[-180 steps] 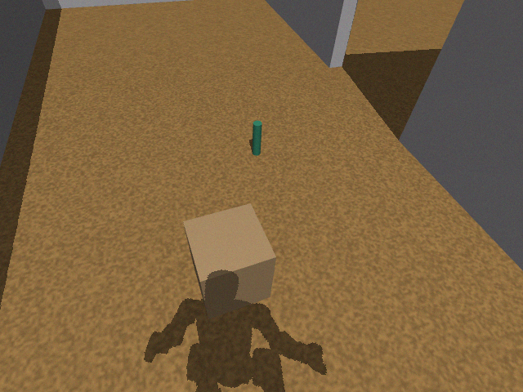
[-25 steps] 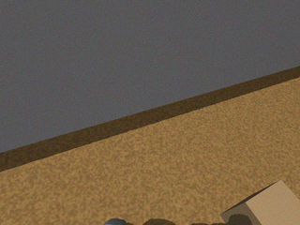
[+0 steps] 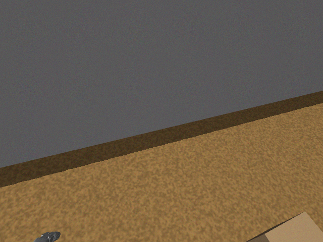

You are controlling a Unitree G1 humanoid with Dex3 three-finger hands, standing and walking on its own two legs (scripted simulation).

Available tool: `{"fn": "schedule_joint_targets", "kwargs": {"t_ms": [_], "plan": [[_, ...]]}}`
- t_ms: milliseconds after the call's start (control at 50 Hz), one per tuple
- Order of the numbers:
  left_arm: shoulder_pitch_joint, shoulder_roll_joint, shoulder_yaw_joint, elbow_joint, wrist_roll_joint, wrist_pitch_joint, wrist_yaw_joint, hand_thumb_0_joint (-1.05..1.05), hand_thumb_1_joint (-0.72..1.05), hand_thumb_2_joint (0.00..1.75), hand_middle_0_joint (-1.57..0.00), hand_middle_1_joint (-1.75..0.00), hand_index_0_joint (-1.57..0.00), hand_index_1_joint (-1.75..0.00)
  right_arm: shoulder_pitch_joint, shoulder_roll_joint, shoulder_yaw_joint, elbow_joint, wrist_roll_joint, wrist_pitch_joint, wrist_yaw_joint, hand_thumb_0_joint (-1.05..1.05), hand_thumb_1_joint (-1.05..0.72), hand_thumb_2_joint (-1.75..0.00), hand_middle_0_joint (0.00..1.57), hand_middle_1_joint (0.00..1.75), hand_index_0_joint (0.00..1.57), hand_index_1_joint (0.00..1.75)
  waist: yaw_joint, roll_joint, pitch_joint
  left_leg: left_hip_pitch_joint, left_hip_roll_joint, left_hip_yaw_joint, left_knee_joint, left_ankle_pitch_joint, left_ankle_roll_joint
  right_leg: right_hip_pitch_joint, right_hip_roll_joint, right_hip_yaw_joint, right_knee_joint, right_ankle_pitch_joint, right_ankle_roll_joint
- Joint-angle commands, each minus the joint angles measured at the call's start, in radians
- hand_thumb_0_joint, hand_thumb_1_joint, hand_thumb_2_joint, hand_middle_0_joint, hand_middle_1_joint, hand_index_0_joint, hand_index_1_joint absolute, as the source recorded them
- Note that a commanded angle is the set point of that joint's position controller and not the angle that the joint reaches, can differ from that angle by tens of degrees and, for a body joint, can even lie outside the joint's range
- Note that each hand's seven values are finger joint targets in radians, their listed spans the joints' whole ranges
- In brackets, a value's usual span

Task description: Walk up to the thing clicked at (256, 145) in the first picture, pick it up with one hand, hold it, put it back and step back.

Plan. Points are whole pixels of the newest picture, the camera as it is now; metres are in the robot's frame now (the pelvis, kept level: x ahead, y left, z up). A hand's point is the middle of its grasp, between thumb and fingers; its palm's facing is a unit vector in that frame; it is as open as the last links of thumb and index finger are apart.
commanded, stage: stand
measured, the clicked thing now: out of the picture +0.21 -1.48 -0.67
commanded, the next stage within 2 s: none
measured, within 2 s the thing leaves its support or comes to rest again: neither
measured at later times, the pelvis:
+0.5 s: pelvis +0.00 -0.01 +0.01, yaw -3 degrees
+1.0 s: pelvis +0.01 -0.02 +0.01, yaw -3 degrees
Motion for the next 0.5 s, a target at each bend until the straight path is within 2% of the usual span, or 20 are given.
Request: {"fn": "schedule_joint_targets", "kwargs": {"t_ms": [0,20,80,120,200,260,320,400,440,480], "plan": [[-0.050,0.203,0.032,-0.015,0.007,-0.019,0.018,0.00,0.90,0.90,-0.20,-0.30,-0.20,-0.30,-0.046,-0.214,-0.052,-0.031,0.002,-0.017,-0.013,0.00,-0.90,-0.90,0.20,0.30,0.20,0.30,-0.015,0.053,-0.079,0.015,0.128,-0.090,-0.160,0.163,0.026,0.074,-0.077,0.125,-0.137,0.044,-0.059],[-0.050,0.202,0.032,-0.010,0.007,-0.022,0.019,0.00,0.90,0.90,-0.20,-0.30,-0.20,-0.30,-0.054,-0.219,-0.053,-0.026,0.003,-0.016,-0.012,0.00,-0.90,-0.90,0.20,0.30,0.20,0.30,-0.013,0.045,-0.082,0.028,0.127,-0.080,-0.153,0.193,0.026,0.081,-0.081,0.129,-0.145,0.081,-0.057],[-0.058,0.211,0.031,0.007,0.008,-0.025,0.020,0.00,0.90,0.90,-0.20,-0.30,-0.20,-0.30,-0.065,-0.210,-0.056,-0.015,0.004,-0.011,-0.011,0.00,-0.90,-0.90,0.20,0.30,0.20,0.30,-0.018,0.033,-0.073,0.049,0.125,-0.065,-0.172,0.144,0.020,0.056,-0.081,0.137,-0.173,0.041,-0.056],[-0.056,0.207,0.031,0.016,0.007,-0.026,0.020,0.00,0.90,0.90,-0.20,-0.30,-0.20,-0.30,-0.072,-0.219,-0.058,-0.011,0.004,-0.011,-0.010,0.00,-0.90,-0.90,0.20,0.30,0.20,0.30,-0.017,0.042,-0.092,0.065,0.133,-0.061,-0.180,0.167,0.023,0.076,-0.080,0.136,-0.174,0.076,-0.055],[-0.057,0.217,0.032,0.029,0.009,-0.024,0.022,0.00,0.90,0.90,-0.20,-0.30,-0.20,-0.30,-0.071,-0.211,-0.058,0.000,0.003,-0.005,-0.008,0.00,-0.90,-0.90,0.20,0.30,0.20,0.30,-0.021,0.021,-0.074,0.055,0.126,-0.051,-0.207,0.089,0.019,0.061,-0.077,0.142,-0.195,0.014,-0.054],[-0.050,0.214,0.032,0.033,0.009,-0.023,0.022,0.00,0.90,0.90,-0.20,-0.30,-0.20,-0.30,-0.076,-0.206,-0.057,0.004,0.002,-0.007,-0.009,0.00,-0.90,-0.90,0.20,0.30,0.20,0.30,-0.014,0.022,-0.078,0.063,0.129,-0.047,-0.210,0.122,0.016,0.067,-0.082,0.146,-0.196,0.032,-0.058],[-0.045,0.209,0.032,0.033,0.008,-0.024,0.022,0.00,0.90,0.90,-0.20,-0.30,-0.20,-0.30,-0.081,-0.210,-0.056,0.008,0.001,-0.012,-0.010,0.00,-0.90,-0.90,0.20,0.30,0.20,0.30,-0.011,0.037,-0.102,0.095,0.138,-0.043,-0.203,0.206,0.017,0.081,-0.080,0.140,-0.178,0.118,-0.055],[-0.038,0.201,0.032,0.034,0.006,-0.024,0.024,0.00,0.90,0.90,-0.20,-0.30,-0.20,-0.30,-0.067,-0.213,-0.055,0.017,0.004,-0.010,-0.013,0.00,-0.90,-0.90,0.20,0.30,0.20,0.30,-0.013,0.022,-0.121,0.111,0.141,-0.033,-0.193,0.262,0.018,0.100,-0.081,0.138,-0.176,0.195,-0.053],[-0.043,0.206,0.034,0.033,0.005,-0.024,0.025,0.00,0.90,0.90,-0.20,-0.30,-0.20,-0.30,-0.060,-0.209,-0.053,0.020,0.003,-0.008,-0.014,0.00,-0.90,-0.90,0.20,0.30,0.20,0.30,-0.015,0.017,-0.115,0.098,0.141,-0.029,-0.197,0.257,0.014,0.110,-0.080,0.138,-0.176,0.189,-0.052],[-0.043,0.206,0.034,0.033,0.006,-0.019,0.026,0.00,0.90,0.90,-0.20,-0.30,-0.20,-0.30,-0.066,-0.204,-0.052,0.022,0.002,-0.005,-0.014,0.00,-0.90,-0.90,0.20,0.30,0.20,0.30,-0.014,0.021,-0.099,0.098,0.139,-0.028,-0.205,0.208,0.012,0.088,-0.078,0.138,-0.187,0.135,-0.053]]}}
